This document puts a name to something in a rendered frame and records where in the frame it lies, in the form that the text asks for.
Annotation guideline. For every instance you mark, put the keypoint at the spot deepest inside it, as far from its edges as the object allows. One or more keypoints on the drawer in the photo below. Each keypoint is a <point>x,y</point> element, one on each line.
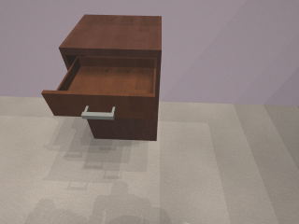
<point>101,83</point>

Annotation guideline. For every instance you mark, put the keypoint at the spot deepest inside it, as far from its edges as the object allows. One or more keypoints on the cabinet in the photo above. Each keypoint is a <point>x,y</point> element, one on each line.
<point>118,36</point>

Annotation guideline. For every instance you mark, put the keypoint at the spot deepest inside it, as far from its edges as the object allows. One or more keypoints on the handle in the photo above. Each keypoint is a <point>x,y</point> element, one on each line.
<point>98,115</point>

